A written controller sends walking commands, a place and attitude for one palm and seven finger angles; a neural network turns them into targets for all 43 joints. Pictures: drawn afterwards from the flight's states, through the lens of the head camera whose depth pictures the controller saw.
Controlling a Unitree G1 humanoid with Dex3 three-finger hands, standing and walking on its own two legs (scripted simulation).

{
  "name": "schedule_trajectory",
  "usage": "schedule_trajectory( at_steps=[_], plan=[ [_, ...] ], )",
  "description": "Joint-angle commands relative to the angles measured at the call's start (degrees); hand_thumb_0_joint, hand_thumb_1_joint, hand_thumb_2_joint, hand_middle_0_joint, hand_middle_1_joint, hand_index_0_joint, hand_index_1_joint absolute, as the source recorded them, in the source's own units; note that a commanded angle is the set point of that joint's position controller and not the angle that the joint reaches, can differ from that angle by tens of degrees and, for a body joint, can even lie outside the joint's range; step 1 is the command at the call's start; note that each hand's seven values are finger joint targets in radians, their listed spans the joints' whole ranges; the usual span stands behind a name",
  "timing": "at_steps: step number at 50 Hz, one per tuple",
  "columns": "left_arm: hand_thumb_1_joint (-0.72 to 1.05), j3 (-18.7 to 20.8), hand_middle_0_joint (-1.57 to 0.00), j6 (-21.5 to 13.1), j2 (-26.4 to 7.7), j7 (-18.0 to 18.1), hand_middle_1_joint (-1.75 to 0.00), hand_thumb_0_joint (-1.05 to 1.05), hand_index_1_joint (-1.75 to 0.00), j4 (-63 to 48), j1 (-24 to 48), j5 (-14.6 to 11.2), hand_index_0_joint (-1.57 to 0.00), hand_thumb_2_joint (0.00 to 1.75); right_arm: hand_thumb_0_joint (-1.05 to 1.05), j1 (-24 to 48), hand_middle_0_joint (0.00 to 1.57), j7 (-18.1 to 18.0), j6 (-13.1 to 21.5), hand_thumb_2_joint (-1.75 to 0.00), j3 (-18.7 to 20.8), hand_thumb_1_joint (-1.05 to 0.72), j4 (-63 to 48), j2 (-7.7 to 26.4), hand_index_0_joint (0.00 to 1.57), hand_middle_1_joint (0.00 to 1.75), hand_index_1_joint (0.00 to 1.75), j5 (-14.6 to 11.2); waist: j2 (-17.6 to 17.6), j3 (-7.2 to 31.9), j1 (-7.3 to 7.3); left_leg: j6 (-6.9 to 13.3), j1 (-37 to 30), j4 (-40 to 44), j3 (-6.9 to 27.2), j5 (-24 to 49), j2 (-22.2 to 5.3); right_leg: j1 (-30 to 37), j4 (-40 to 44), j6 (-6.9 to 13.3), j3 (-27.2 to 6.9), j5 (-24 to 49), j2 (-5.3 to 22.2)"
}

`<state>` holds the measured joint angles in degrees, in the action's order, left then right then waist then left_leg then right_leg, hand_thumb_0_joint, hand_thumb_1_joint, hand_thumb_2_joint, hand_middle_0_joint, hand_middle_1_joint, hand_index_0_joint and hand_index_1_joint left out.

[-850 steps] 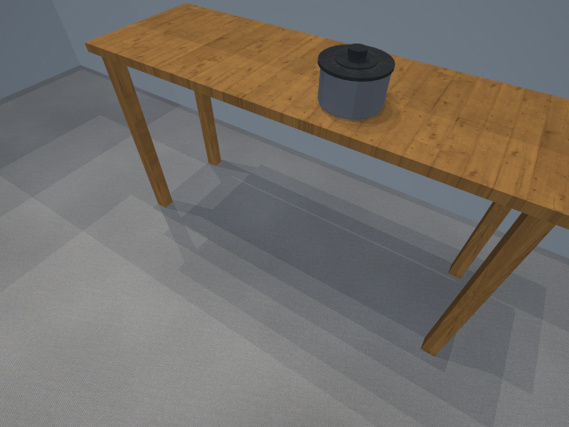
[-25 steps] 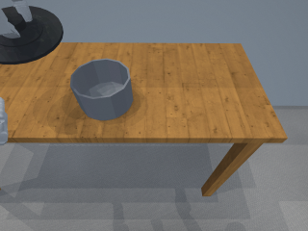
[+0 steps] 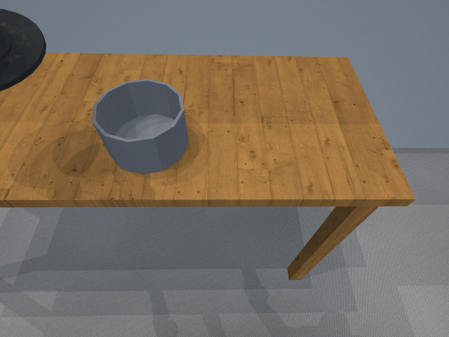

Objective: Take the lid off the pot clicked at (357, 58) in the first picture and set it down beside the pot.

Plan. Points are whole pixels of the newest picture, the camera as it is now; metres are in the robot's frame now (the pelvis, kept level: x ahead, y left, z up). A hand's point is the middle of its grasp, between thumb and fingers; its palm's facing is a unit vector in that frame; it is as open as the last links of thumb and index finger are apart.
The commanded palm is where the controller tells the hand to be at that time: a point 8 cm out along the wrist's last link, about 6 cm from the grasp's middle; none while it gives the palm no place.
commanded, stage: move the lid sideways beside the pot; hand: left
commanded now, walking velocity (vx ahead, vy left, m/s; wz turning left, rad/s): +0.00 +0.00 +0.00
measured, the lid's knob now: out of the picture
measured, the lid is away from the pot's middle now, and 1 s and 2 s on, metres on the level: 0.20 0.21 0.22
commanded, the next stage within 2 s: lower the lid onto the table in 0.68 s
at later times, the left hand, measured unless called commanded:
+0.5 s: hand out of the picture +0.46 +0.37 +0.27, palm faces -0.26 -0.12 -0.96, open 7.7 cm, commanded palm +0.50 +0.36 +0.36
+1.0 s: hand out of the picture +0.48 +0.34 +0.27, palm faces -0.27 -0.19 -0.94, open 7.7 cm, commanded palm +0.51 +0.35 +0.34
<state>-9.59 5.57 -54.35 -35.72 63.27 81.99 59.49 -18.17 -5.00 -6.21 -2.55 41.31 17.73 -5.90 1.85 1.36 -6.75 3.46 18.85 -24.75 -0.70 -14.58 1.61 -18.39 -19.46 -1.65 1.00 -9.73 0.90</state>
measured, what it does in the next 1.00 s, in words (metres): stands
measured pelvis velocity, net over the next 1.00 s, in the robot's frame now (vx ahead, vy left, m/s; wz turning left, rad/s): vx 0.01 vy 0.01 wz -0.01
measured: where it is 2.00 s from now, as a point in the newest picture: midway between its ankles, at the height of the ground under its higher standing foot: outside the picture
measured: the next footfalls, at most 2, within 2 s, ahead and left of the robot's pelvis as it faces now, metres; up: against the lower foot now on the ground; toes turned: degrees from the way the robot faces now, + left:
none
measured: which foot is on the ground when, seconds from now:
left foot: down 0.00-1.00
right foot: down 0.00-1.00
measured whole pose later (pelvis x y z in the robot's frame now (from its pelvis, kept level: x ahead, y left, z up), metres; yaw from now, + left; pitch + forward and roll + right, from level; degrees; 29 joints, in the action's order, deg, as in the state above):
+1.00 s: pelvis +0.01 +0.01 +0.00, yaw -1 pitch +10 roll -2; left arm -9.7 9.2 -55.8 -36.1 70.6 87.1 60.7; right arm -19.2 -4.4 -4.5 -3.5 41.2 17.5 -6.3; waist 2.1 0.3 -8.3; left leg 3.9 20.3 -26.5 -1.1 -16.0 1.4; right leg -19.4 -19.9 -2.1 0.6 -10.3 0.7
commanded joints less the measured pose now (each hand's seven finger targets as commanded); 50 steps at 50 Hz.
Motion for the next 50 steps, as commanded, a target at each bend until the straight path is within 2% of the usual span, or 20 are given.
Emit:
schedule_trajectory(
  at_steps=[1,2,5,8,10,12,15,17,20,21,25,27,30,33,35,40,42,45,46,50],
  plan=[
    [0.69,4.1,-0.89,0.1,-15.8,3.8,-1.14,0.0,-1.11,-12.1,32.1,0.8,-0.78,0.92,0.0,-3.7,0.2,-0.5,1.2,-0.9,2.6,-0.9,-3.9,9.4,0.2,0.3,0.3,0.0,6.8,24.1,-0.36,1.0,-15.2,-1.4,0.9,32.1,-1.4,6.6,-1.1,2.8,1.8,16.6,-2.9],
    [0.69,5.1,-0.89,-0.1,-17.8,3.8,-1.14,0.0,-1.11,-11.7,31.5,0.9,-0.78,0.92,0.0,-4.0,0.2,-0.5,1.0,-0.9,2.3,-0.9,-3.9,9.6,0.2,0.3,0.3,0.0,5.0,24.1,-0.38,1.4,-14.0,-1.3,0.4,31.1,-1.3,7.9,-1.3,2.7,1.8,17.2,-3.0],
    [0.69,4.6,-0.89,-0.4,-18.0,4.0,-1.14,0.0,-1.11,-16.1,34.3,0.7,-0.78,0.92,0.0,-3.6,0.2,-0.6,0.8,-0.9,2.5,-0.9,-4.8,9.8,0.2,0.3,0.3,-0.2,11.3,27.4,0.01,0.7,-17.6,-1.8,1.2,37.1,-1.6,7.7,-1.4,3.2,1.9,18.6,-2.6],
    [0.69,6.6,-0.89,-0.4,-21.2,3.9,-1.14,0.0,-1.11,-11.9,31.7,1.8,-0.78,0.92,0.0,-4.2,0.2,-0.6,0.5,-0.9,2.1,-0.9,-4.5,9.7,0.2,0.3,0.3,-0.1,7.5,25.7,0.04,1.2,-15.5,-2.1,0.8,35.1,-1.6,8.0,-1.8,2.6,1.9,17.9,-3.0],
    [0.69,2.9,-0.89,-0.3,-16.7,3.4,-1.14,0.0,-1.11,-10.3,29.9,0.8,-0.78,0.92,0.0,-4.3,0.2,-0.5,0.3,-0.9,2.2,-0.9,-4.6,9.7,0.2,0.3,0.3,-0.6,8.8,23.6,-0.58,0.9,-15.2,-1.8,0.7,35.8,-1.8,6.7,-1.3,2.8,2.2,18.1,-2.8],
    [0.69,4.2,-0.89,-0.1,-18.8,3.5,-1.14,0.0,-1.11,-12.0,32.2,1.4,-0.78,0.92,0.0,-4.4,0.2,-0.5,0.3,-0.9,2.2,-0.9,-4.2,9.8,0.2,0.3,0.3,-0.4,8.0,25.1,-0.46,1.3,-15.7,-2.2,0.5,34.2,-1.7,6.9,-1.7,2.6,2.0,17.6,-3.2],
    [0.69,0.9,-0.89,0.3,-14.3,3.3,-1.14,0.0,-1.11,-14.8,34.0,0.6,-0.78,0.92,0.0,-4.3,0.2,-0.8,0.8,-0.9,2.4,-0.9,-4.3,9.7,0.2,0.3,0.3,-0.7,13.1,25.8,-0.94,0.5,-19.9,-2.5,1.5,38.3,-2.2,3.5,-1.1,3.0,2.7,16.4,-3.1],
    [0.69,4.7,-0.89,0.1,-18.9,3.7,-1.14,0.0,-1.11,-13.6,32.9,1.6,-0.78,0.92,0.0,-5.3,0.2,-0.9,1.2,-0.9,2.2,-0.9,-3.7,9.6,0.2,0.3,0.3,-0.2,9.3,26.4,-0.54,1.2,-18.6,-2.9,1.2,36.4,-1.8,5.2,-1.6,2.6,2.5,16.6,-3.6],
    [0.69,1.5,-0.89,0.1,-14.9,3.2,-1.14,0.0,-1.11,-12.4,31.9,0.3,-0.78,0.92,0.0,-5.0,0.2,-0.9,1.3,-0.9,2.2,-0.9,-3.6,9.8,0.2,0.3,0.3,-0.7,10.4,24.4,-1.04,0.8,-17.7,-2.4,0.9,35.7,-1.9,4.5,-1.1,2.8,2.6,16.9,-3.1],
    [0.69,3.1,-0.89,0.1,-17.0,3.3,-1.14,0.0,-1.11,-12.4,32.6,0.9,-0.78,0.92,0.0,-5.2,0.2,-0.9,1.3,-0.9,2.1,-0.9,-3.1,9.7,0.2,0.3,0.3,-0.4,8.8,24.5,-0.8,0.9,-17.0,-2.6,1.1,35.1,-2.0,5.0,-1.6,2.6,2.6,16.9,-3.4],
    [0.69,0.5,-0.89,0.1,-13.5,3.2,-1.14,0.0,-1.11,-14.0,33.6,0.0,-0.78,0.92,0.0,-5.4,0.2,-1.0,1.8,-0.9,2.2,-0.9,-3.2,9.7,0.2,0.3,0.3,-0.7,13.5,25.0,-1.1,-0.3,-20.3,-2.9,2.0,39.9,-2.2,2.7,-1.2,3.0,3.1,16.4,-3.4],
    [0.69,5.0,-0.89,-0.2,-18.7,3.6,-1.14,0.0,-1.11,-16.3,36.1,1.2,-0.78,0.92,0.0,-5.6,0.2,-1.0,1.9,-0.9,2.3,-0.9,-3.0,9.8,0.2,0.3,0.3,-0.1,11.3,28.0,-0.38,0.2,-21.0,-3.3,2.4,40.2,-2.1,4.2,-2.0,2.8,2.9,16.5,-3.7],
    [0.69,3.1,-0.89,-0.2,-15.3,3.5,-1.14,0.0,-1.11,-16.0,34.9,0.5,-0.78,0.92,0.0,-5.5,0.2,-0.9,2.0,-0.9,2.5,-0.9,-3.5,9.8,0.2,0.3,0.3,-0.1,13.8,27.6,-0.46,-0.8,-22.0,-3.7,2.9,45.2,-2.2,3.0,-1.8,3.0,3.1,17.8,-3.4],
    [0.69,3.9,-0.89,0.2,-16.1,3.3,-1.14,0.0,-1.11,-11.8,33.1,1.2,-0.78,0.92,0.0,-5.7,0.2,-0.5,1.5,-0.9,2.3,-0.9,-3.3,9.7,0.2,0.3,0.3,0.1,8.0,25.0,-0.6,0.1,-18.0,-3.1,2.2,38.6,-2.0,3.7,-1.9,2.6,3.1,16.5,-3.5],
    [0.69,1.2,-0.89,0.2,-13.0,3.1,-1.14,0.0,-1.11,-10.6,32.1,0.4,-0.78,0.92,0.0,-5.6,0.2,-0.3,1.2,-0.9,2.3,-0.9,-3.7,9.9,0.2,0.3,0.3,-0.4,8.9,24.1,-0.96,-0.4,-17.3,-2.6,1.8,38.9,-2.1,3.6,-1.7,2.9,3.1,17.1,-3.1],
    [0.69,1.8,-0.89,1.9,-14.4,3.4,-1.14,0.0,-1.11,-8.8,35.8,1.1,-0.78,0.92,0.0,-6.2,0.2,-0.1,1.5,-0.9,2.3,-0.9,-3.5,10.2,0.2,0.3,0.3,-0.4,10.7,25.5,-1.32,-0.5,-18.1,-2.9,2.1,38.9,-1.6,4.3,-1.9,3.0,2.8,17.6,-3.3],
    [0.69,3.9,-0.89,3.0,-17.3,3.4,-1.14,0.0,-1.11,-8.3,37.0,2.0,-0.78,0.92,0.0,-6.8,0.2,0.1,2.2,-0.9,2.4,-0.9,-3.5,10.1,0.2,0.3,0.3,-0.2,6.7,26.7,-1.06,0.4,-16.6,-2.8,1.6,36.3,-1.3,6.4,-2.3,2.5,2.4,18.5,-3.5],
    [0.69,0.2,-0.89,3.7,-13.1,3.2,-1.14,0.0,-1.11,-5.8,35.1,1.2,-0.78,0.92,0.0,-7.3,0.2,0.1,2.6,-0.9,2.3,-0.9,-3.4,10.1,0.2,0.3,0.3,-0.6,7.0,24.7,-1.58,0.0,-15.5,-2.2,1.2,35.6,-1.6,6.2,-1.8,2.6,2.7,18.9,-3.2],
    [0.69,2.5,-0.89,4.0,-16.2,3.5,-1.14,0.0,-1.11,-7.2,37.3,2.2,-0.78,0.92,0.0,-7.2,0.2,0.2,2.7,-0.9,2.4,-0.9,-2.9,10.3,0.2,0.3,0.3,-0.3,5.8,26.2,-1.31,0.4,-15.7,-2.7,1.3,34.9,-1.7,6.9,-2.3,2.3,2.4,19.0,-3.4],
    [0.69,2.2,-0.89,4.0,-16.6,4.0,-1.14,0.0,-1.11,-8.0,36.4,2.1,-0.78,0.92,0.0,-7.7,0.2,-0.2,3.1,-0.9,2.3,-0.9,-3.6,10.2,0.2,0.3,0.3,-0.3,9.3,27.2,-1.28,0.2,-15.9,-2.9,1.0,36.9,-1.5,7.8,-2.3,2.7,2.4,20.3,-3.2]
  ],
)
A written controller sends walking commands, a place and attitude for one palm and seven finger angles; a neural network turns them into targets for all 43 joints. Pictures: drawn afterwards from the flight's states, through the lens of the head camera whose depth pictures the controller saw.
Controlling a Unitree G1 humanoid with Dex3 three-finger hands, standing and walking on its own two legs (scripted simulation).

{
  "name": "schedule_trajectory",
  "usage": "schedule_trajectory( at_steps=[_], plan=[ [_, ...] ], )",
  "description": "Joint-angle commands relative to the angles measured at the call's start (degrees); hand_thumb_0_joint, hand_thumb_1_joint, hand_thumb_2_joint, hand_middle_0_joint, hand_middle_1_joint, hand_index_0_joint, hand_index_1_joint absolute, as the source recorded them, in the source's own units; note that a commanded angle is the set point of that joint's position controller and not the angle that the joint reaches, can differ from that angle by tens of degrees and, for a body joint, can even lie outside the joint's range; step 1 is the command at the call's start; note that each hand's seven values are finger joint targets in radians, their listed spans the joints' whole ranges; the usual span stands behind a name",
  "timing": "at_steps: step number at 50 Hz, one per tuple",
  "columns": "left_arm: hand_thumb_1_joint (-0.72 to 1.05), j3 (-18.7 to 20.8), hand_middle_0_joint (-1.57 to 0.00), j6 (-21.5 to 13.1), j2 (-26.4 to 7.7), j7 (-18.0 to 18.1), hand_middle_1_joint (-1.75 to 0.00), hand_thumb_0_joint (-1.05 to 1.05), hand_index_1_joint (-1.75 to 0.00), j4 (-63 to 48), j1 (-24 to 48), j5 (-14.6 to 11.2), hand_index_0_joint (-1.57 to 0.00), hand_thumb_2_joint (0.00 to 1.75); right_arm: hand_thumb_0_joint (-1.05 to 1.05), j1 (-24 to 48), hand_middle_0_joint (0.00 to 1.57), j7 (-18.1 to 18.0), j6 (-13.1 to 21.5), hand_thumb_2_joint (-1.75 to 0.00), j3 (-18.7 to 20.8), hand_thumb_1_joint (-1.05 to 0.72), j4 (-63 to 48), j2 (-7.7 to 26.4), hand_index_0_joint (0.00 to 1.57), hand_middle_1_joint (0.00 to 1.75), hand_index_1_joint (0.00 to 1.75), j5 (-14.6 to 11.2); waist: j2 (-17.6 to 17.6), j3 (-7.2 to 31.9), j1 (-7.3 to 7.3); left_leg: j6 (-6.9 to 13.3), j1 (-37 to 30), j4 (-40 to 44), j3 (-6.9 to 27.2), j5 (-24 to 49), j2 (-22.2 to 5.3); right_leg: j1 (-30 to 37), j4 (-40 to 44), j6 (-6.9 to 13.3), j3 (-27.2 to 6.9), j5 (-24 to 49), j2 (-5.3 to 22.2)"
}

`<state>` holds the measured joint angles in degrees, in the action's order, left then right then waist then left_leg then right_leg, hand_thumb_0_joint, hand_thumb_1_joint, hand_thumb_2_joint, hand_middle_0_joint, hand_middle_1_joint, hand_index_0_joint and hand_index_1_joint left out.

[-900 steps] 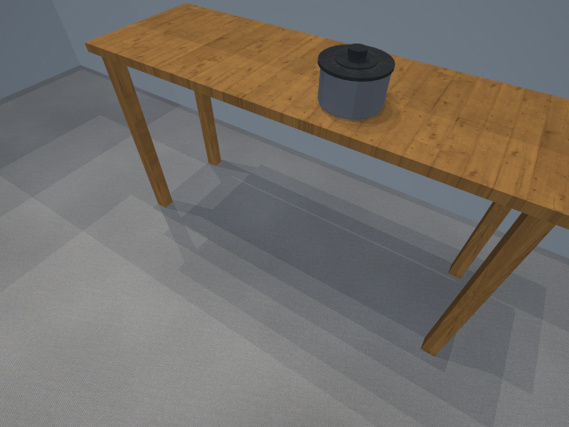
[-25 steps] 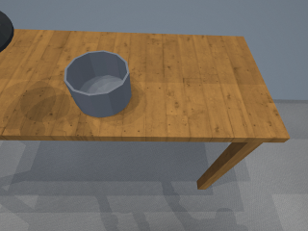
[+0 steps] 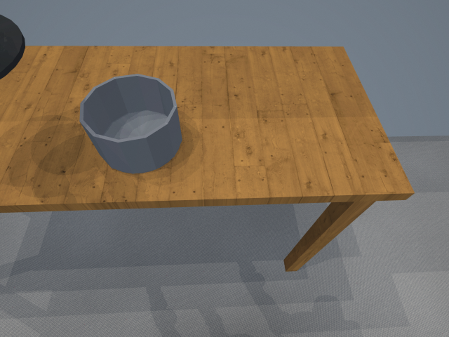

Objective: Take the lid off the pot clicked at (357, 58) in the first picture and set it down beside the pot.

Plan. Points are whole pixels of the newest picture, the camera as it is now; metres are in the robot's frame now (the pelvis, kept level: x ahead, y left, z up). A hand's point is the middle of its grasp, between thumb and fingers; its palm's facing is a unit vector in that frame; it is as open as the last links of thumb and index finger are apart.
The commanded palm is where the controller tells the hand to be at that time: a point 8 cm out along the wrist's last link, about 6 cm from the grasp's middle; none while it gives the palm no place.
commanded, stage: lower the lid onto the table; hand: left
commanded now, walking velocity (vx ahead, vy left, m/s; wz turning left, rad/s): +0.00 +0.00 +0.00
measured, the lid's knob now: out of the picture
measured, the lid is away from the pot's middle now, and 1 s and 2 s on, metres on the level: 0.21 0.22 0.21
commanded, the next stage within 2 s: none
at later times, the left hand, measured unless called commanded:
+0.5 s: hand out of the picture +0.47 +0.36 +0.24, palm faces -0.31 -0.21 -0.93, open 7.7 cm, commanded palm +0.51 +0.36 +0.31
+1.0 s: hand out of the picture +0.47 +0.35 +0.20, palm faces -0.37 -0.22 -0.90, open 7.7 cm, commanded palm +0.52 +0.36 +0.27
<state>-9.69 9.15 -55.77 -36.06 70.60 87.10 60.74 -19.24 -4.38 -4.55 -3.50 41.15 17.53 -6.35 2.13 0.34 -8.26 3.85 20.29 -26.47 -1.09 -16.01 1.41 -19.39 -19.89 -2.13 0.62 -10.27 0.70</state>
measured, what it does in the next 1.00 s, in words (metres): stands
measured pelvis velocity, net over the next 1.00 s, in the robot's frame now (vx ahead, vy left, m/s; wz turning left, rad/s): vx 0.00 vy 0.00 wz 0.00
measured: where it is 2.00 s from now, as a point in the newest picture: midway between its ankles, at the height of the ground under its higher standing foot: outside the picture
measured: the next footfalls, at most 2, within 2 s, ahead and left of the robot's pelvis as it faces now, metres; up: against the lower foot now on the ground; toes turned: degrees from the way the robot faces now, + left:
none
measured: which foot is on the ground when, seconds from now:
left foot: down 0.00-1.00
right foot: down 0.00-1.00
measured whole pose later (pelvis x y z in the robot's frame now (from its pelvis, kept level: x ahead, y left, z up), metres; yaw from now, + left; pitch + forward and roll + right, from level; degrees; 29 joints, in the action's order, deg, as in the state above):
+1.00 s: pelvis +0.00 +0.00 +0.00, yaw +0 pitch +11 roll -3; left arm -7.6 5.4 -55.1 -33.4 72.5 79.8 59.0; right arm -21.0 -4.9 -4.3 -3.0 42.1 17.5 -6.2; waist 1.6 0.9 -9.0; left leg 4.0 23.9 -30.7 -0.9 -17.9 1.0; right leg -22.3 -22.6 -2.3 0.9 -11.3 0.3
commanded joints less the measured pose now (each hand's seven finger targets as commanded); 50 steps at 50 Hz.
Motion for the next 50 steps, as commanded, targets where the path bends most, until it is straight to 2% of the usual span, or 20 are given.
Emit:
schedule_trajectory(
  at_steps=[1,5,7,10,12,15,19,23,25,27,30,31,35,38,40,43,45,46,47,50],
  plan=[
    [0.69,3.2,-0.89,0.6,-16.1,4.4,-1.14,0.0,-1.11,-13.8,31.1,1.4,-0.78,0.92,0.0,-6.7,0.2,-0.7,1.5,-0.9,3.2,-0.9,-3.0,10.2,0.2,0.3,0.3,0.4,6.9,27.2,0.25,0.3,-16.3,-1.5,1.3,36.3,-1.3,8.8,-2.0,2.8,2.6,20.4,-3.3],
    [0.69,1.3,-0.89,0.7,-13.8,4.4,-1.14,0.0,-1.11,-15.3,30.7,0.4,-0.78,0.92,0.0,-7.2,0.2,-0.9,1.6,-0.9,3.3,-0.9,-3.0,10.5,0.2,0.3,0.3,0.0,10.9,27.1,0.07,-0.2,-17.9,-1.2,1.6,38.3,-1.5,7.6,-1.6,3.3,3.0,20.1,-3.1],
    [0.69,3.6,-0.89,0.9,-16.9,4.7,-1.14,0.0,-1.11,-14.3,30.1,1.2,-0.78,0.92,0.0,-7.5,0.2,-0.9,1.6,-0.9,3.3,-0.9,-2.7,10.5,0.2,0.3,0.3,0.3,8.5,27.3,0.07,0.5,-16.9,-1.8,1.2,36.1,-1.3,8.1,-2.1,2.9,2.6,20.0,-3.5],
    [0.69,0.4,-0.89,0.8,-12.8,4.3,-1.14,0.0,-1.11,-13.9,28.5,-0.2,-0.78,0.92,0.0,-7.6,0.2,-1.0,1.7,-0.9,3.3,-0.9,-2.6,10.6,0.2,0.3,0.3,-0.1,10.4,25.6,-0.33,0.0,-17.2,-1.3,1.2,36.4,-1.6,6.7,-1.5,3.2,3.1,19.5,-3.3],
    [0.69,2.9,-0.89,0.7,-16.2,4.7,-1.14,0.0,-1.11,-13.0,28.7,0.6,-0.78,0.92,0.0,-7.8,0.2,-1.0,1.6,-0.9,3.2,-0.9,-2.3,10.6,0.2,0.3,0.3,0.1,8.5,25.7,-0.34,0.6,-15.8,-1.9,1.0,34.3,-1.3,7.2,-2.1,2.9,2.7,19.1,-3.6],
    [0.69,-0.2,-0.89,0.6,-11.6,4.5,-1.14,0.0,-1.11,-16.2,30.1,-0.7,-0.78,0.92,0.0,-7.9,0.2,-1.4,2.1,-0.9,3.6,-0.9,-2.0,10.6,0.2,0.3,0.3,-0.1,13.9,27.0,-0.56,-0.6,-20.1,-2.1,2.1,38.8,-1.9,4.6,-1.7,3.4,3.5,18.3,-3.6],
    [0.69,1.7,-0.89,0.5,-13.2,4.9,-1.14,0.0,-1.11,-14.0,28.8,0.0,-0.78,0.92,0.0,-8.3,0.2,-1.4,2.6,-0.9,3.6,-0.9,-1.3,10.5,0.2,0.3,0.3,0.3,9.8,26.5,-0.72,0.2,-18.1,-2.4,1.8,34.0,-1.6,4.5,-2.1,2.9,3.3,16.7,-3.9],
    [0.69,2.7,-0.89,-0.2,-13.9,5.2,-1.14,0.0,-1.11,-15.8,29.4,-0.3,-0.78,0.92,0.0,-8.1,0.2,-1.4,2.5,-0.9,3.7,-0.9,-1.2,10.5,0.2,0.3,0.3,0.4,10.7,27.9,-0.56,0.0,-19.0,-3.1,2.2,37.1,-1.7,4.4,-2.6,2.9,3.2,18.2,-3.8],
    [0.69,-0.5,-0.89,-0.6,-9.6,4.8,-1.14,0.0,-1.11,-13.1,26.3,-1.4,-0.78,0.92,0.0,-8.1,0.2,-1.5,2.6,-0.9,3.6,-0.9,-1.3,10.4,0.2,0.3,0.3,0.1,11.1,25.4,-0.98,-0.7,-18.3,-2.8,2.2,37.7,-1.7,2.9,-2.4,3.2,3.7,17.9,-3.8],
    [0.69,1.9,-0.89,-0.8,-12.6,5.1,-1.14,0.0,-1.11,-11.7,25.9,-0.7,-0.78,0.92,0.0,-8.0,0.2,-1.3,2.3,-0.9,3.3,-0.9,-1.2,10.5,0.2,0.3,0.3,0.1,7.4,25.1,-0.91,0.0,-15.9,-2.9,1.9,34.4,-1.6,3.7,-3.1,2.8,3.3,17.5,-3.9],
    [0.69,2.5,-0.89,-1.7,-13.6,5.3,-1.14,0.0,-1.11,-16.0,28.2,-1.3,-0.78,0.92,0.0,-7.5,0.2,-1.4,2.3,-0.9,3.6,-0.9,-1.5,10.8,0.2,0.3,0.3,0.2,11.8,27.8,-0.48,-0.6,-18.4,-3.4,2.1,38.7,-1.8,4.1,-3.4,3.2,3.2,19.3,-3.4],
    [0.69,5.5,-0.89,-1.9,-17.2,5.8,-1.14,0.0,-1.11,-18.6,30.3,-0.4,-0.78,0.92,0.0,-7.5,0.2,-1.3,2.3,-0.9,3.6,-0.9,-1.6,10.7,0.2,0.3,0.3,0.6,11.7,30.3,0.08,-0.6,-19.6,-4.1,2.8,40.6,-1.8,5.1,-3.9,2.9,3.0,19.9,-3.7],
    [0.69,3.1,-0.89,-2.4,-13.2,5.5,-1.14,0.0,-1.11,-13.1,24.9,-1.3,-0.78,0.92,0.0,-8.3,0.2,-1.2,2.0,-0.9,3.7,-0.9,-1.9,10.5,0.2,0.3,0.3,0.2,10.5,27.4,-0.55,-1.1,-18.5,-4.1,2.6,41.8,-1.8,3.4,-3.7,2.9,3.4,19.9,-3.6],
    [0.69,5.9,-0.89,-2.8,-16.7,6.1,-1.14,0.0,-1.11,-13.4,25.8,-0.3,-0.78,0.92,0.0,-8.1,0.2,-0.8,1.6,-0.9,3.8,-0.9,-2.1,10.6,0.2,0.3,0.3,0.7,8.6,28.2,-0.2,-0.2,-16.8,-4.3,2.3,37.9,-1.4,4.6,-4.0,2.7,2.9,19.3,-3.7],
    [0.69,2.4,-0.89,-2.9,-11.8,5.8,-1.14,0.0,-1.11,-12.5,24.4,-1.5,-0.78,0.92,0.0,-8.1,0.2,-0.8,1.4,-0.9,3.9,-0.9,-2.2,10.5,0.2,0.3,0.3,0.2,10.2,26.8,-0.68,-0.8,-17.5,-4.0,2.4,40.2,-1.8,2.8,-3.6,3.0,3.2,19.5,-3.5],
    [0.69,4.6,-0.89,-3.2,-15.8,6.1,-1.14,0.0,-1.11,-10.3,23.6,-0.7,-0.78,0.92,0.0,-8.5,0.2,-0.8,1.0,-0.9,3.6,-0.9,-1.9,10.8,0.2,0.3,0.3,0.3,6.3,25.9,-0.91,0.3,-13.6,-4.0,1.5,33.1,-1.2,4.2,-4.0,2.6,2.7,18.3,-3.8],
    [0.69,1.3,-0.89,-3.4,-11.4,5.8,-1.14,0.0,-1.11,-11.4,24.4,-2.0,-0.78,0.92,0.0,-8.3,0.2,-1.0,1.0,-0.9,3.8,-0.9,-2.0,10.7,0.2,0.3,0.3,-0.1,9.0,25.8,-1.2,-0.3,-15.4,-3.7,2.0,35.3,-1.6,2.5,-3.7,3.0,3.0,18.1,-3.6],
    [0.69,4.9,-0.89,-3.6,-16.2,6.3,-1.14,0.0,-1.11,-14.7,27.2,-1.4,-0.78,0.92,0.0,-8.4,0.2,-0.9,0.9,-0.9,3.8,-0.9,-1.5,11.0,0.2,0.3,0.3,0.3,10.2,27.9,-0.55,-0.3,-16.9,-4.2,2.5,35.9,-1.8,3.2,-4.0,2.8,2.8,18.0,-3.8],
    [0.69,5.6,-0.89,-3.9,-17.0,6.6,-1.14,0.0,-1.11,-15.9,27.8,-1.0,-0.78,0.92,0.0,-8.7,0.2,-1.1,1.2,-0.9,3.9,-0.9,-1.9,10.9,0.2,0.3,0.3,0.4,11.0,30.3,-0.68,-0.3,-18.2,-4.6,2.6,37.3,-1.6,3.4,-4.3,2.9,2.7,18.1,-3.9],
    [0.69,3.7,-0.89,-4.4,-14.1,6.4,-1.14,0.0,-1.11,-11.9,23.1,-1.8,-0.78,0.92,0.0,-9.4,0.2,-1.4,1.6,-0.9,3.8,-0.9,-1.7,10.7,0.2,0.3,0.3,0.2,10.6,27.5,-1.12,-0.5,-16.9,-4.7,2.3,36.5,-1.6,1.9,-4.0,2.9,3.2,17.3,-3.9]
  ],
)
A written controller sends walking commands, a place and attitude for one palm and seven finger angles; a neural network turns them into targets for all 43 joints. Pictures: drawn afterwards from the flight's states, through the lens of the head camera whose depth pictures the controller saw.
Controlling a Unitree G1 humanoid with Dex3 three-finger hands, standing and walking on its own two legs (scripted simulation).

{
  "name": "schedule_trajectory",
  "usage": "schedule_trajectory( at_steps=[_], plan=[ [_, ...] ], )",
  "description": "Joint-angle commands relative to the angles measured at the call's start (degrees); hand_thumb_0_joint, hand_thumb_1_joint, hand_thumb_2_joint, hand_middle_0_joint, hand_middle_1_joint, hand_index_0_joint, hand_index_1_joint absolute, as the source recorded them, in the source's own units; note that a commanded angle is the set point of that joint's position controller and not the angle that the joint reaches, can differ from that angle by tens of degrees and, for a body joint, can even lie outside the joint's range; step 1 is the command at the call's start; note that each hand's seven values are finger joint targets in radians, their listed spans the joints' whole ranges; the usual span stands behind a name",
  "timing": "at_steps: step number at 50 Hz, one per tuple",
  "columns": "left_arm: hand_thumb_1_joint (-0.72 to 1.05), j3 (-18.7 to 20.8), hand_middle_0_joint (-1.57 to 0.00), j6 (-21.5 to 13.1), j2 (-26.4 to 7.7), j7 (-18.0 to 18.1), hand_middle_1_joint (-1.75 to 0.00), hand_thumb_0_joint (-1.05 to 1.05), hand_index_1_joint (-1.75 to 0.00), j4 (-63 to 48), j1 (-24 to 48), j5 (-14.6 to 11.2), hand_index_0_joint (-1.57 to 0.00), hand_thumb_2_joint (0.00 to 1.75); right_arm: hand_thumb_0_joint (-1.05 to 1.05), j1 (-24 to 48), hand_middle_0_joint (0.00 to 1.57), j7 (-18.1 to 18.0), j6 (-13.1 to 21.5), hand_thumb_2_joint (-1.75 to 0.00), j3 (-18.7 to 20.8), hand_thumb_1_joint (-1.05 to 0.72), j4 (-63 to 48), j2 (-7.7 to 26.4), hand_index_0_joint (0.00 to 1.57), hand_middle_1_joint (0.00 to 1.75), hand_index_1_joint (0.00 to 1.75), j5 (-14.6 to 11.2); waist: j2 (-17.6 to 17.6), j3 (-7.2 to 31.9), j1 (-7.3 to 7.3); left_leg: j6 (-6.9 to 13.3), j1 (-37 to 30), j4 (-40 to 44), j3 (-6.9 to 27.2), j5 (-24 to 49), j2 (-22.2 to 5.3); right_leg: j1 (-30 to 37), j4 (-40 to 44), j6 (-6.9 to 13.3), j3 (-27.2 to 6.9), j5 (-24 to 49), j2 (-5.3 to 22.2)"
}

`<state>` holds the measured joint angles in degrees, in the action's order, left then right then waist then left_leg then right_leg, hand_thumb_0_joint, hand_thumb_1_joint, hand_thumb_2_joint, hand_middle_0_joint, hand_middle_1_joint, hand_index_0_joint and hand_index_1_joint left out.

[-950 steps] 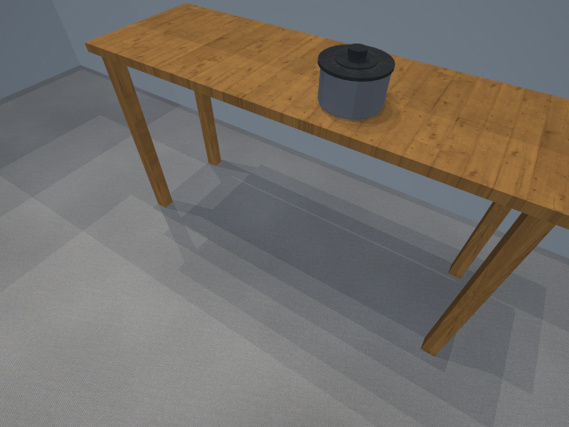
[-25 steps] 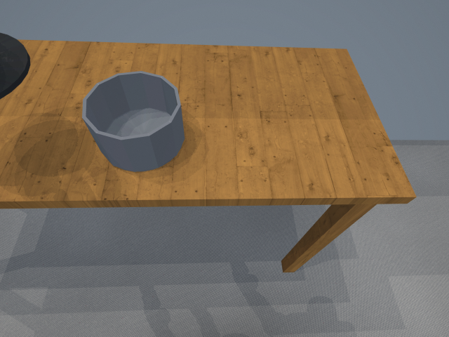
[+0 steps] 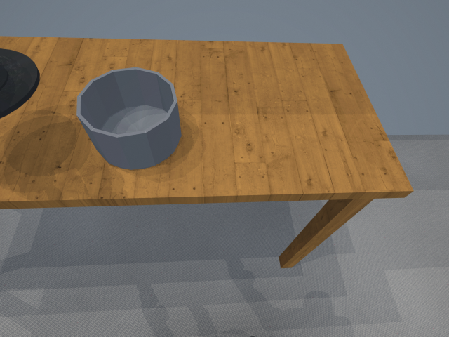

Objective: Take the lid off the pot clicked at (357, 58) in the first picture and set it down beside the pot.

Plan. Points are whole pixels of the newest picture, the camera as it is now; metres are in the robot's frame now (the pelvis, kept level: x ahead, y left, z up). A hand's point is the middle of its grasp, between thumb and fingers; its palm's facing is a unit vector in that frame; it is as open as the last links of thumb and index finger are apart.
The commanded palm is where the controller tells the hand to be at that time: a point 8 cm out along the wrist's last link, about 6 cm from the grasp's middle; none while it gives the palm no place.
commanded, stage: lower the lid onto the table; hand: left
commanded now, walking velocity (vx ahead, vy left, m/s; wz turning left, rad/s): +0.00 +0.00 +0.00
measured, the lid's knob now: out of the picture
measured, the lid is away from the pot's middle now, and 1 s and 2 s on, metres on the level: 0.22 0.21 0.23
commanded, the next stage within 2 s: open the fingers wide in 1.90 s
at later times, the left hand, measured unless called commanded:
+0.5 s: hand out of the picture +0.46 +0.36 +0.17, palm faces -0.42 -0.22 -0.88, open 7.7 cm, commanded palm +0.52 +0.36 +0.24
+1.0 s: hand out of the picture +0.47 +0.34 +0.13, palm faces -0.47 -0.22 -0.86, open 7.7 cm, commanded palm +0.55 +0.36 +0.21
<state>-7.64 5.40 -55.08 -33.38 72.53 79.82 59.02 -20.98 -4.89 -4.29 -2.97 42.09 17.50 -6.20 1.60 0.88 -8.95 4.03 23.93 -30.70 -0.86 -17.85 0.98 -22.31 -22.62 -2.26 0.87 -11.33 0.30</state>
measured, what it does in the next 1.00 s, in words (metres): stands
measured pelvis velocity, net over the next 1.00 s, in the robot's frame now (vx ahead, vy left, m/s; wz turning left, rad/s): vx -0.01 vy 0.01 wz -0.02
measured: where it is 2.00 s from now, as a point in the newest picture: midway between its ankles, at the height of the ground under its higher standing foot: outside the picture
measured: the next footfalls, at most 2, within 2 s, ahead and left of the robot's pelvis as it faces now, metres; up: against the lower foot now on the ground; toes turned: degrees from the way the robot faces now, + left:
none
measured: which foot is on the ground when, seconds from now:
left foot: down 0.00-1.00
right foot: down 0.00-1.00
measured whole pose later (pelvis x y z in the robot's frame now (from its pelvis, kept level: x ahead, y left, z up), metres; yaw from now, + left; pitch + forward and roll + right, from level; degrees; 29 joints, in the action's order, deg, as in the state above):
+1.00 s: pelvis -0.01 +0.01 -0.01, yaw -1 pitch +14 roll -4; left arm -5.6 -0.7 -54.6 -30.2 75.8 74.0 57.8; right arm -22.8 -6.6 -4.4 -3.5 42.3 17.5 -6.5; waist 1.5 2.4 -10.2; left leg 4.6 31.1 -38.0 -1.6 -20.9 0.3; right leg -29.4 -29.0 -2.8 0.2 -13.5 -0.3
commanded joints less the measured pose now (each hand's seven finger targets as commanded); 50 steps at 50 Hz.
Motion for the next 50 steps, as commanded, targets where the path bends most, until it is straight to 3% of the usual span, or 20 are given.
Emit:
schedule_trajectory(
  at_steps=[1,4,6,10,13,16,19,20,21,24,26,28,34,40,42,44,45,47,49,50],
  plan=[
    [0.69,3.5,-0.89,-0.7,-17.2,3.9,-1.14,0.0,-1.11,-13.2,30.5,0.3,-0.78,0.92,0.0,-7.9,0.2,-0.8,1.2,-0.9,3.2,-0.9,-2.1,10.9,0.2,0.3,0.3,0.2,8.3,26.7,-0.17,-0.1,-19.0,-0.6,1.9,35.9,-1.1,5.9,-1.6,2.7,2.5,18.5,-3.6],
    [0.69,1.9,-0.89,-1.0,-16.0,3.9,-1.14,0.0,-1.11,-12.3,30.5,-0.1,-0.78,0.92,0.0,-8.0,0.2,-0.8,1.1,-0.9,3.2,-0.9,-2.0,11.0,0.2,0.3,0.3,-0.1,9.8,24.8,-0.67,0.1,-17.1,-0.1,1.2,32.0,-0.8,5.2,-1.6,2.9,2.6,17.6,-3.6],
    [0.69,4.8,-0.89,-1.7,-19.5,4.3,-1.14,0.0,-1.11,-16.1,31.9,0.1,-0.78,0.92,0.0,-8.1,0.2,-0.9,1.0,-0.9,3.3,-0.9,-2.0,11.2,0.2,0.3,0.3,0.2,12.5,27.9,0.17,-0.6,-20.2,-1.3,2.3,38.1,-1.2,5.2,-2.2,3.1,2.5,18.8,-3.7],
    [0.69,3.2,-0.89,-2.2,-17.1,4.2,-1.14,0.0,-1.11,-14.8,29.8,-0.6,-0.78,0.92,0.0,-8.4,0.2,-1.1,1.0,-0.9,3.3,-0.9,-2.4,11.1,0.2,0.3,0.3,0.0,14.1,27.5,-0.09,-1.2,-20.7,-1.5,2.5,40.4,-1.4,3.5,-2.3,3.3,3.0,18.4,-3.8],
    [0.69,2.8,-0.89,-2.2,-16.2,4.2,-1.14,0.0,-1.11,-11.1,27.6,-0.4,-0.78,0.92,0.0,-9.1,0.2,-1.0,1.0,-0.9,3.3,-0.9,-1.7,11.2,0.2,0.3,0.3,0.1,10.9,25.0,-0.72,-0.5,-18.4,-1.8,2.1,35.2,-1.2,1.9,-2.3,2.9,3.0,16.0,-4.1],
    [0.69,2.9,-0.89,-2.6,-15.9,4.4,-1.14,0.0,-1.11,-16.9,32.0,-0.8,-0.78,0.92,0.0,-8.7,0.2,-1.1,1.1,-0.9,3.7,-0.9,-1.6,11.2,0.2,0.3,0.3,0.3,15.4,28.4,-0.29,-1.4,-22.6,-2.3,3.2,39.9,-2.0,0.7,-2.6,3.1,3.1,16.1,-4.0],
    [0.69,2.8,-0.89,-2.7,-15.1,4.3,-1.14,0.0,-1.11,-12.3,28.5,-0.9,-0.78,0.92,0.0,-9.6,0.2,-1.2,1.1,-0.9,3.6,-0.9,-1.3,11.2,0.2,0.3,0.3,0.1,10.7,26.3,-0.9,-1.2,-20.1,-2.3,3.2,38.0,-1.8,0.1,-2.7,2.8,3.4,15.4,-4.3],
    [0.69,0.7,-0.89,-3.0,-12.4,4.0,-1.14,0.0,-1.11,-12.6,28.0,-1.7,-0.78,0.92,0.0,-9.2,0.2,-1.3,1.2,-0.9,3.5,-0.9,-1.5,11.2,0.2,0.3,0.3,0.0,13.7,26.0,-0.78,-1.9,-20.9,-2.1,3.4,40.1,-1.9,-1.4,-2.7,3.2,3.6,15.2,-4.2],
    [0.69,2.0,-0.89,-3.0,-13.5,4.2,-1.14,0.0,-1.11,-14.3,29.9,-1.5,-0.78,0.92,0.0,-9.2,0.2,-1.1,1.3,-0.9,3.8,-0.9,-0.9,11.3,0.2,0.3,0.3,0.3,14.0,26.4,-0.63,-1.9,-22.0,-2.7,3.6,39.7,-2.2,-2.0,-2.9,3.0,3.4,14.7,-4.2],
    [0.69,1.8,-0.89,-3.4,-12.8,4.5,-1.14,0.0,-1.11,-12.2,28.3,-1.5,-0.78,0.92,0.0,-9.6,0.2,-1.3,1.4,-0.9,3.6,-0.9,-0.9,11.3,0.2,0.3,0.3,0.3,10.4,25.5,-0.98,-1.4,-19.3,-2.3,3.4,34.7,-1.9,-1.8,-3.0,3.1,3.5,13.1,-4.4],
    [0.69,3.2,-0.89,-4.0,-14.8,4.9,-1.14,0.0,-1.11,-15.8,30.8,-1.4,-0.78,0.92,0.0,-9.0,0.2,-1.5,1.4,-0.9,3.7,-0.9,-1.1,11.3,0.2,0.3,0.3,0.5,13.2,28.6,-0.46,-1.9,-21.1,-2.8,3.7,37.3,-2.1,-1.4,-3.5,3.1,3.2,13.9,-4.2],
    [0.69,1.5,-0.89,-4.1,-12.0,4.8,-1.14,0.0,-1.11,-12.7,29.0,-1.6,-0.78,0.92,0.0,-9.4,0.2,-1.6,1.6,-0.9,3.6,-0.9,-1.0,11.0,0.2,0.3,0.3,0.3,12.3,26.1,-1.0,-2.0,-20.1,-2.8,3.9,36.3,-1.9,-3.1,-3.4,3.1,3.5,12.8,-4.4],
    [0.69,3.2,-0.89,-5.1,-14.1,5.4,-1.14,0.0,-1.11,-12.1,27.7,-1.7,-0.78,0.92,0.0,-9.5,0.2,-1.8,1.7,-0.9,3.4,-0.9,-1.3,11.2,0.2,0.3,0.3,0.3,10.3,26.6,-0.76,-1.6,-17.8,-3.1,3.3,32.9,-1.6,-2.1,-4.3,3.0,3.1,12.9,-4.3],
    [0.69,3.1,-0.89,-5.8,-14.8,6.0,-1.14,0.0,-1.11,-13.0,27.5,-1.7,-0.78,0.92,0.0,-9.3,0.2,-2.1,1.2,-0.9,3.1,-0.9,-1.9,11.3,0.2,0.3,0.3,0.1,13.1,27.6,-0.44,-2.7,-18.1,-4.0,3.4,36.9,-1.6,-3.0,-5.6,3.3,3.1,14.2,-4.3],
    [0.69,5.3,-0.89,-5.8,-17.6,6.3,-1.14,0.0,-1.11,-9.4,24.7,-0.9,-0.78,0.92,0.0,-10.0,0.2,-2.1,1.1,-0.9,3.0,-0.9,-1.9,11.3,0.2,0.3,0.3,0.2,8.7,26.9,-0.59,-1.6,-15.2,-4.8,2.8,33.1,-1.1,-1.7,-5.9,2.7,2.6,14.2,-4.6],
    [0.69,4.0,-0.89,-5.8,-16.5,6.3,-1.14,0.0,-1.11,-9.7,25.2,-1.2,-0.78,0.92,0.0,-9.9,0.2,-2.2,0.8,-0.9,3.0,-0.9,-1.9,11.4,0.2,0.3,0.3,-0.1,9.4,26.1,-0.95,-1.2,-13.5,-4.2,2.2,28.6,-0.9,-1.9,-5.9,2.7,2.6,13.0,-4.4],
    [0.69,2.8,-0.89,-6.0,-15.3,6.2,-1.14,0.0,-1.11,-9.9,24.7,-1.7,-0.78,0.92,0.0,-9.7,0.2,-2.4,0.8,-0.9,2.8,-0.9,-2.0,11.5,0.2,0.3,0.3,-0.3,10.8,26.3,-0.8,-1.9,-14.4,-4.3,2.5,32.0,-1.2,-2.6,-6.3,3.1,2.9,13.5,-4.5],
    [0.69,5.5,-0.89,-6.0,-18.9,6.6,-1.14,0.0,-1.11,-11.7,26.3,-1.1,-0.78,0.92,0.0,-10.2,0.2,-2.4,0.6,-0.9,3.0,-0.9,-1.7,11.5,0.2,0.3,0.3,0.0,11.4,29.0,-0.8,-1.5,-15.4,-5.5,2.3,32.4,-1.2,-2.0,-6.6,2.6,2.3,14.4,-4.5],
    [0.69,4.8,-0.89,-5.9,-18.2,6.6,-1.14,0.0,-1.11,-11.0,26.0,-1.2,-0.78,0.92,0.0,-10.5,0.2,-2.6,0.6,-0.9,3.0,-0.9,-1.7,11.4,0.2,0.3,0.3,-0.2,11.8,28.8,-1.11,-1.6,-15.0,-5.7,2.5,33.1,-1.2,-2.5,-6.8,2.7,2.4,14.5,-4.6],
    [0.69,3.6,-0.89,-6.2,-16.5,6.4,-1.14,0.0,-1.11,-13.2,26.5,-2.0,-0.78,0.92,0.0,-10.0,0.2,-2.8,0.8,-0.9,2.8,-0.9,-1.6,11.4,0.2,0.3,0.3,-0.4,15.0,29.8,-0.84,-2.5,-17.7,-5.9,2.7,38.7,-1.7,-3.7,-7.2,3.0,3.0,15.4,-4.7]
  ],
)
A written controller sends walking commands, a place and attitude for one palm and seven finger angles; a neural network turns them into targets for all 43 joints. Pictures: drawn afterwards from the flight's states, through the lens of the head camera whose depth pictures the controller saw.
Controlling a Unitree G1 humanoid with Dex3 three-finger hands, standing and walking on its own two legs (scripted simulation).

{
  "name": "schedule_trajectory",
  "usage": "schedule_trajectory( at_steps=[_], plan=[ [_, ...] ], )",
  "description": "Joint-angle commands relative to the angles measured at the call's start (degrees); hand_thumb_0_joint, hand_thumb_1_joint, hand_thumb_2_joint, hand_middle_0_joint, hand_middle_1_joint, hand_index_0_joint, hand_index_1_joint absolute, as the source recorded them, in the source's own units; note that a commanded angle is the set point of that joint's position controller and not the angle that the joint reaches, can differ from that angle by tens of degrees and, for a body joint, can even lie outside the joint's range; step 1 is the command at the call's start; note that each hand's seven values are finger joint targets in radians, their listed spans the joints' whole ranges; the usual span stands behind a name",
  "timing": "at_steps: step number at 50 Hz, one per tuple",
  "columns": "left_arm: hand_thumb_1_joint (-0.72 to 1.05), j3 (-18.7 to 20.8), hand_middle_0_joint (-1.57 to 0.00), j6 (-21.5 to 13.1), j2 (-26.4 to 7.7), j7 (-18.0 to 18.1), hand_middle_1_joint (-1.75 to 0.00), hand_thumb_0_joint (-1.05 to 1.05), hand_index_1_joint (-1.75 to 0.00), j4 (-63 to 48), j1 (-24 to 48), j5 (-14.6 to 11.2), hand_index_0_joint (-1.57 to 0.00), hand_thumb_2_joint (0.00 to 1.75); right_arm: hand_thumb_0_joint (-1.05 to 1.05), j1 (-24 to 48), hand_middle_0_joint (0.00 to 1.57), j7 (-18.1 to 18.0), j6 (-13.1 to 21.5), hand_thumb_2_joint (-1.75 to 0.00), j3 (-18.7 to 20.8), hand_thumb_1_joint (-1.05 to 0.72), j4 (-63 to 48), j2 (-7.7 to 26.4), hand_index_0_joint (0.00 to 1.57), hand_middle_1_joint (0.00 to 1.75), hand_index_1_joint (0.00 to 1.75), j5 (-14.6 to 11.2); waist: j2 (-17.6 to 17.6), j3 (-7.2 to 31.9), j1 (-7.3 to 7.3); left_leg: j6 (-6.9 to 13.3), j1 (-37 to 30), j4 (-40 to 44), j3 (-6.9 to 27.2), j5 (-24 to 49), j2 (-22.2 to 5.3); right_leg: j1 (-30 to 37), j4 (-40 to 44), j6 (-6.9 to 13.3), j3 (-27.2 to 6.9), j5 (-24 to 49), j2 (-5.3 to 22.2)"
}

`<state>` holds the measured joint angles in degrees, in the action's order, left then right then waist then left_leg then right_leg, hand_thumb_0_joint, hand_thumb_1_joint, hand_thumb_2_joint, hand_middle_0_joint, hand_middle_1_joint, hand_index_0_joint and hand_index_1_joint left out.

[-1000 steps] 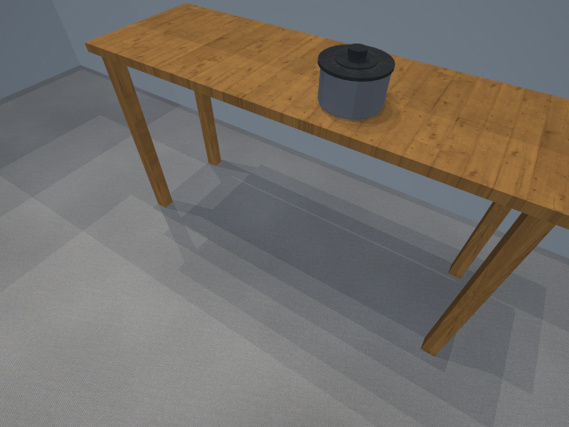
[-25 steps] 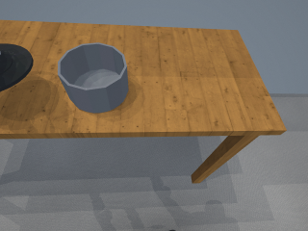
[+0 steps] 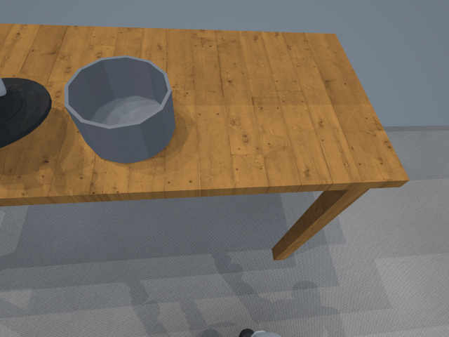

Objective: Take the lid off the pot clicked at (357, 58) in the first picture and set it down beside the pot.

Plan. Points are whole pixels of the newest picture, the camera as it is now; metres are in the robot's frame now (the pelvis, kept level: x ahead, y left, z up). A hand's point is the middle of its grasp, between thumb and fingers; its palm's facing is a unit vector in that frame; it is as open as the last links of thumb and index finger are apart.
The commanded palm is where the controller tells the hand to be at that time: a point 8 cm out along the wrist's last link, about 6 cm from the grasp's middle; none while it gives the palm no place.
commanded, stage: lower the lid onto the table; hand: left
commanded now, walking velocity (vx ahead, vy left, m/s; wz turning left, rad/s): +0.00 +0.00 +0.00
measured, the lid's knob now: out of the picture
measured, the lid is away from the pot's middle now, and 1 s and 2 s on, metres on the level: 0.21 0.23 0.24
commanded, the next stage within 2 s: open the fingers wide in 0.90 s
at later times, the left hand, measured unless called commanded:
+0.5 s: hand out of the picture +0.46 +0.35 +0.12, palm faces -0.46 -0.27 -0.84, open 7.7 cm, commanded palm +0.55 +0.37 +0.19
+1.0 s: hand out of the picture +0.46 +0.36 +0.09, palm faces -0.50 -0.25 -0.83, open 7.8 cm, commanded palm +0.48 +0.36 +0.15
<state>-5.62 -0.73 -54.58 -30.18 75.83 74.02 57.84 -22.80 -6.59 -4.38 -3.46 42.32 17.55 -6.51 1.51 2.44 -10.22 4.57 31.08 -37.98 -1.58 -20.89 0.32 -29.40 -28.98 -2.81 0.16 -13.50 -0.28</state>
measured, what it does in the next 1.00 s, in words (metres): stands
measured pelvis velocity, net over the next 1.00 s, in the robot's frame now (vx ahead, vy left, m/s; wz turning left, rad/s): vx -0.01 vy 0.01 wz -0.01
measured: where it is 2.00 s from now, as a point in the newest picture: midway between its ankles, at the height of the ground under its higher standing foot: outside the picture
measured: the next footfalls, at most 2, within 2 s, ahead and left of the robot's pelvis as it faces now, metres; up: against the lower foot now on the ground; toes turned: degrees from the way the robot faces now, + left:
none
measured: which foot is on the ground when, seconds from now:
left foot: down 0.00-1.00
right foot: down 0.00-1.00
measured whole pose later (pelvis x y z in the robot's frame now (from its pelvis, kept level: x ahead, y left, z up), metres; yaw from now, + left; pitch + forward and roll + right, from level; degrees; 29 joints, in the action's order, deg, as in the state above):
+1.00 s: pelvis -0.01 +0.01 -0.02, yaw -1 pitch +18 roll -5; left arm -5.6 -2.3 -55.7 -28.3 77.1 71.3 56.8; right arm -21.6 -8.6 -5.8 -3.8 42.8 17.0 -6.8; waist 2.0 4.9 -10.3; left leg 4.9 40.4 -46.5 -1.1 -24.0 -0.3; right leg -38.1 -36.3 -3.0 0.7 -16.0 -0.9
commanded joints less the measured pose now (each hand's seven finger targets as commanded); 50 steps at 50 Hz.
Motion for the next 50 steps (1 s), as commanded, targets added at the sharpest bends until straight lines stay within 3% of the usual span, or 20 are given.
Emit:
schedule_trajectory(
  at_steps=[1,3,5,8,10,13,15,18,20,21,24,26,34,36,39,41,44,47,49,50],
  plan=[
    [0.69,3.2,-0.89,0.3,-18.6,3.4,-1.14,0.0,-1.11,-16.8,33.4,-0.5,-0.78,0.92,0.0,-8.9,0.2,-1.0,0.8,-0.9,3.7,-0.9,-1.4,11.4,0.2,0.3,0.3,0.4,14.4,29.8,0.39,-3.3,-26.2,0.6,4.1,42.7,-1.3,2.9,-0.9,3.1,3.5,17.1,-4.3],
    [0.69,3.8,-0.89,0.5,-19.1,3.6,-1.14,0.0,-1.11,-17.1,33.9,-0.2,-0.78,0.92,0.0,-9.3,0.2,-1.0,0.9,-0.9,3.9,-0.9,-1.3,11.2,0.2,0.3,0.3,0.5,15.1,30.5,0.13,-3.3,-26.8,-0.1,4.1,44.0,-1.3,2.3,-0.9,3.0,3.4,17.5,-4.2],
    [0.69,0.8,-0.89,0.7,-14.5,3.2,-1.14,0.0,-1.11,-14.8,31.1,-0.9,-0.78,0.92,0.0,-9.2,0.2,-1.1,1.0,-0.9,3.8,-0.9,-0.9,11.0,0.2,0.3,0.3,0.2,15.9,28.5,-0.04,-4.1,-27.2,-0.5,4.2,48.5,-1.4,-0.1,-1.3,3.2,4.1,17.8,-4.6],
    [0.69,3.1,-0.89,1.2,-17.7,3.7,-1.14,0.0,-1.11,-12.9,31.3,0.2,-0.78,0.92,0.0,-9.7,0.2,-0.7,0.3,-0.9,3.9,-0.9,-0.4,11.3,0.2,0.3,0.3,0.7,12.5,28.1,-0.16,-3.2,-23.8,-0.7,4.1,43.5,-1.4,0.8,-1.5,2.9,3.7,17.1,-4.6],
    [0.69,1.0,-0.89,1.2,-14.6,3.7,-1.14,0.0,-1.11,-13.6,30.6,-0.5,-0.78,0.92,0.0,-8.9,0.2,-0.8,0.2,-0.9,3.8,-0.9,-0.5,11.1,0.2,0.3,0.3,0.4,15.8,28.2,0.08,-3.8,-25.0,-1.1,3.8,46.5,-1.4,-0.3,-1.9,3.3,4.0,17.6,-4.6],
    [0.69,3.8,-0.89,1.6,-18.4,4.3,-1.14,0.0,-1.11,-12.7,31.0,0.6,-0.78,0.92,0.0,-9.4,0.2,-0.7,-0.4,-0.9,3.9,-0.9,-0.5,11.0,0.2,0.3,0.3,0.8,13.6,29.2,-0.17,-3.1,-23.6,-1.9,3.8,44.3,-1.3,0.7,-2.2,2.8,3.4,17.9,-4.6],
    [0.69,1.6,-0.89,1.6,-15.1,4.1,-1.14,0.0,-1.11,-13.0,30.4,-0.2,-0.78,0.92,0.0,-8.8,0.2,-0.8,-0.2,-0.9,3.7,-0.9,-0.8,10.8,0.2,0.3,0.3,0.4,15.5,28.8,-0.07,-3.8,-24.6,-1.8,4.0,47.1,-1.5,-0.7,-2.6,3.1,4.1,17.7,-4.6],
    [0.69,3.5,-0.89,1.7,-18.6,4.6,-1.14,0.0,-1.11,-10.5,29.5,0.8,-0.78,0.92,0.0,-8.7,0.2,-0.9,-0.8,-0.9,3.5,-0.9,-1.1,11.0,0.2,0.3,0.3,0.6,11.2,26.7,-0.34,-2.4,-19.2,-1.5,3.3,37.9,-1.0,1.0,-2.6,2.7,3.5,16.0,-4.6],
    [0.69,1.9,-0.89,1.5,-16.8,4.5,-1.14,0.0,-1.11,-11.3,28.4,0.0,-0.78,0.92,0.0,-7.8,0.2,-1.2,-0.7,-0.9,3.0,-0.9,-1.7,10.9,0.2,0.3,0.3,0.2,13.6,27.1,-0.06,-2.6,-19.0,-1.4,2.9,38.1,-0.9,1.0,-3.1,3.0,3.6,15.9,-4.4],
    [0.69,3.6,-0.89,1.5,-19.2,5.0,-1.14,0.0,-1.11,-11.9,29.4,0.4,-0.78,0.92,0.0,-8.3,0.2,-1.2,-1.0,-0.9,3.2,-0.9,-1.2,11.1,0.2,0.3,0.3,0.5,13.6,28.0,-0.08,-2.6,-19.6,-1.8,3.2,37.3,-1.2,0.6,-3.1,2.8,3.4,15.5,-4.4],
    [0.69,3.5,-0.89,1.2,-20.1,4.9,-1.14,0.0,-1.11,-9.6,27.3,0.4,-0.78,0.92,0.0,-7.8,0.2,-1.8,-0.9,-0.9,2.7,-0.9,-2.0,11.1,0.2,0.3,0.3,0.0,10.2,25.3,-0.65,-1.3,-14.6,-1.1,2.2,28.5,-0.6,1.8,-3.0,2.7,2.9,13.6,-4.1],
    [0.69,3.9,-0.89,0.7,-20.6,5.2,-1.14,0.0,-1.11,-13.7,29.5,-0.1,-0.78,0.92,0.0,-7.5,0.2,-2.1,-0.8,-0.9,2.8,-0.9,-1.8,11.3,0.2,0.3,0.3,0.0,14.1,28.5,-0.25,-2.0,-17.8,-1.2,3.0,30.9,-1.2,0.6,-3.5,2.8,3.1,12.7,-4.1],
    [0.69,2.9,-0.89,-0.3,-18.6,4.6,-1.14,0.0,-1.11,-11.3,25.0,-1.2,-0.78,0.92,0.0,-7.5,0.2,-3.0,0.0,-0.9,2.7,-0.9,-1.4,11.4,0.2,0.3,0.3,-0.3,11.6,25.3,-0.86,-1.5,-15.1,-1.5,2.8,26.3,-1.3,-2.0,-3.9,2.8,3.2,10.1,-4.2],
    [0.69,3.3,-0.89,-0.8,-18.6,4.8,-1.14,0.0,-1.11,-15.0,27.3,-1.7,-0.78,0.92,0.0,-7.5,0.2,-3.2,0.1,-0.9,2.9,-0.9,-0.9,11.5,0.2,0.3,0.3,-0.2,16.3,28.4,-0.55,-2.6,-19.3,-2.3,3.6,32.4,-2.0,-4.0,-4.5,2.8,3.4,10.5,-4.3],
    [0.69,3.1,-0.89,-1.0,-17.9,4.4,-1.14,0.0,-1.11,-11.1,23.8,-1.6,-0.78,0.92,0.0,-7.9,0.2,-3.2,0.1,-0.9,2.9,-0.9,-0.7,11.4,0.2,0.3,0.3,-0.3,11.7,25.8,-1.02,-2.0,-16.2,-2.9,3.2,30.6,-1.7,-4.0,-4.8,2.7,3.5,10.9,-4.5],
    [0.69,2.4,-0.89,-1.2,-16.4,4.4,-1.14,0.0,-1.11,-12.2,24.7,-1.8,-0.78,0.92,0.0,-7.8,0.2,-3.1,0.0,-0.9,3.1,-0.9,-0.4,11.4,0.2,0.3,0.3,-0.2,14.6,26.6,-0.78,-3.2,-18.5,-3.3,3.9,35.0,-2.2,-6.3,-5.4,2.8,3.9,10.6,-4.6],
    [0.69,2.7,-0.89,-1.4,-16.8,4.2,-1.14,0.0,-1.11,-10.1,23.1,-1.4,-0.78,0.92,0.0,-7.9,0.2,-2.9,-0.5,-0.9,3.0,-0.9,-0.8,11.5,0.2,0.3,0.3,-0.1,11.7,25.1,-1.08,-2.6,-15.6,-3.6,3.6,32.2,-2.0,-6.1,-5.7,2.8,3.8,10.5,-4.6],
    [0.69,2.2,-0.89,-1.7,-15.6,4.3,-1.14,0.0,-1.11,-10.1,23.6,-1.3,-0.78,0.92,0.0,-8.2,0.2,-2.7,-1.0,-0.9,3.2,-0.9,-0.7,11.3,0.2,0.3,0.3,0.0,14.0,26.3,-0.84,-3.8,-17.6,-4.4,4.5,36.6,-2.3,-8.3,-6.5,2.9,4.3,10.0,-4.8],
    [0.69,1.8,-0.89,-1.8,-15.0,4.2,-1.14,0.0,-1.11,-9.0,23.0,-1.2,-0.78,0.92,0.0,-8.1,0.2,-2.7,-1.3,-0.9,3.2,-0.9,-1.1,11.4,0.2,0.3,0.3,0.0,11.3,25.6,-1.31,-3.3,-15.6,-4.3,4.4,33.5,-2.3,-8.1,-6.6,2.8,4.2,9.5,-4.8],
    [0.69,8.8,-0.89,-2.5,-16.5,5.0,-1.14,0.0,-1.11,-14.9,10.4,-1.1,-0.78,0.92,0.0,-7.2,0.2,-0.4,-1.6,-0.9,4.2,-0.9,-5.4,9.7,0.2,0.3,0.3,0.3,13.2,30.2,5.2,-5.3,-18.9,-4.9,6.1,46.3,-0.7,-5.0,-8.7,4.1,5.8,12.3,-5.0]
  ],
)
